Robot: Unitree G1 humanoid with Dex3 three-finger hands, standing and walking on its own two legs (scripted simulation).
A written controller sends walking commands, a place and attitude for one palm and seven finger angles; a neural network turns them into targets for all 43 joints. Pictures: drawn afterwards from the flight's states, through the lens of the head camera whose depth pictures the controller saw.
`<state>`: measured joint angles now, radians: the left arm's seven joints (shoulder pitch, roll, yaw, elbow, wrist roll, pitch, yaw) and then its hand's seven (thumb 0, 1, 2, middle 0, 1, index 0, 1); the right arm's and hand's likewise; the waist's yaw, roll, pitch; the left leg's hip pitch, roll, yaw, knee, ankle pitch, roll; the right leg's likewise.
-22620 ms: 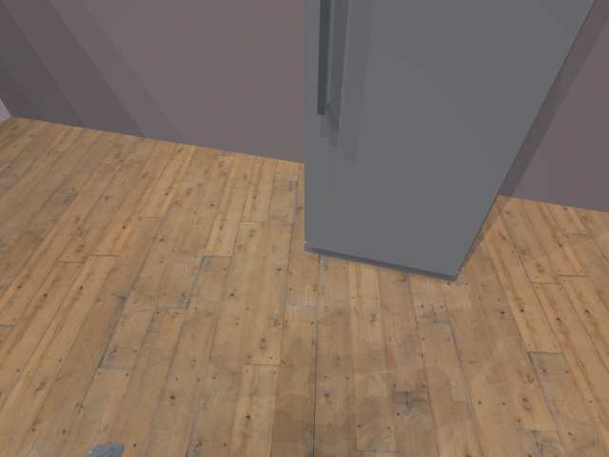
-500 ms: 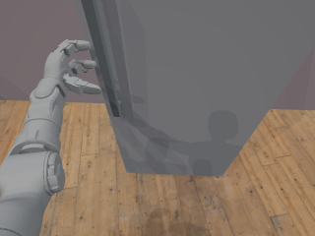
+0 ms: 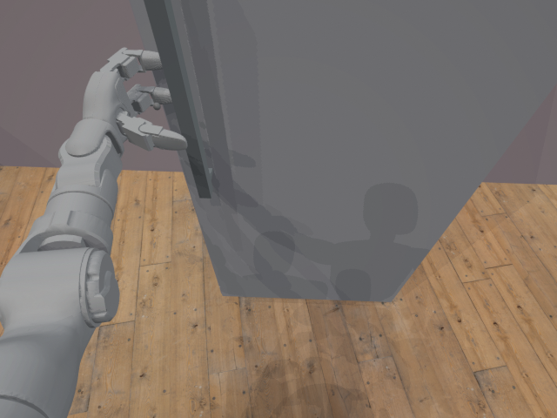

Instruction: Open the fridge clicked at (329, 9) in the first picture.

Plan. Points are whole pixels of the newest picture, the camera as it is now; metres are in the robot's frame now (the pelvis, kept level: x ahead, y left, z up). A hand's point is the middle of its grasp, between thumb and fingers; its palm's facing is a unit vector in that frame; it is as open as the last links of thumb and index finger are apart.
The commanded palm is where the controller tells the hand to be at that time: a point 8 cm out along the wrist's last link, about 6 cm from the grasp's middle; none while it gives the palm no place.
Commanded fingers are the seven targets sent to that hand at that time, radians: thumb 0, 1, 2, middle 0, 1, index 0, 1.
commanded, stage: slide the fingers in behind the handle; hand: left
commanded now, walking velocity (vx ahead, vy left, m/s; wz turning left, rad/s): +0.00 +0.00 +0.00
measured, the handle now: (182, 76) +0.53 +0.11 +0.20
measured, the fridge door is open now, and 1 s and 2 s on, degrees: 0 0 0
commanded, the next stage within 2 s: grip the handle and tug to test in 1.64 s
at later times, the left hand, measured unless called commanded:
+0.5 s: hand (166, 115) +0.47 +0.13 +0.18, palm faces -0.07 -1.00 +0.00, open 14.0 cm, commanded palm +0.45 +0.18 +0.18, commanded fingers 0.00 -0.50 0.30 -0.30 -1.20 -0.30 -1.20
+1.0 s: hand (196, 114) +0.48 +0.09 +0.18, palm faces -0.08 -1.00 -0.02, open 14.0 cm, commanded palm +0.46 +0.15 +0.18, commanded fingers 0.00 -0.50 0.30 -0.30 -1.20 -0.30 -1.20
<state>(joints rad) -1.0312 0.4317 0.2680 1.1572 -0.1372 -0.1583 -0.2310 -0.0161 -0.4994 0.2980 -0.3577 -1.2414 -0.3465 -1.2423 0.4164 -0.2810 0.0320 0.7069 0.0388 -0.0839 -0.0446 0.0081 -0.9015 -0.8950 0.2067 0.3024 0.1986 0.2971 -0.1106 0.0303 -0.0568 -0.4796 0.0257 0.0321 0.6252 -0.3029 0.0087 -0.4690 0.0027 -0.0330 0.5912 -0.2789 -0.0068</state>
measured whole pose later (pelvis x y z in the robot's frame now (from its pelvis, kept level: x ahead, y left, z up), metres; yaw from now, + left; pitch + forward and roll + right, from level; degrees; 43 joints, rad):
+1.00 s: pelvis +0.00 -0.01 +0.00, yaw +0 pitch +6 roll +0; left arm -0.97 0.31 0.22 1.06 -0.13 -0.14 -0.13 -0.02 -0.50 0.30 -0.30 -1.20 -0.30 -1.20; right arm 0.36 -0.27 0.03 0.69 0.04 -0.07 -0.04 0.01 -0.90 -0.90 0.21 0.30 0.20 0.30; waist -0.10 0.04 -0.04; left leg -0.41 0.03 0.04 0.59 -0.29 0.00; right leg -0.42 0.01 -0.03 0.59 -0.28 -0.02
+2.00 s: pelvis +0.01 +0.00 +0.00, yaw +0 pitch +7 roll +0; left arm -0.97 0.29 0.21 1.05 -0.13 -0.12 -0.12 -0.01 -0.25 0.40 -0.33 -1.24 -0.33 -1.23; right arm 0.34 -0.26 0.03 0.69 0.04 -0.07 -0.04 0.01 -0.90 -0.90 0.21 0.30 0.20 0.30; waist -0.09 0.03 -0.05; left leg -0.42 0.02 0.04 0.60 -0.30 0.01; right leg -0.42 0.00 -0.03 0.58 -0.28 -0.01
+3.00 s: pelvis +0.02 -0.01 +0.01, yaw -2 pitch +6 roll +0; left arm -0.79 0.26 0.22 0.81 -0.15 -0.04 -0.11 0.01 0.77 0.80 -0.39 -1.40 -0.38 -1.40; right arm 0.33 -0.26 0.01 0.65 0.05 -0.03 -0.04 0.01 -0.90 -0.90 0.21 0.30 0.20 0.30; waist -0.07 0.05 -0.07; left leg -0.33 0.04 0.06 0.54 -0.31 -0.01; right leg -0.35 0.02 0.00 0.53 -0.29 -0.02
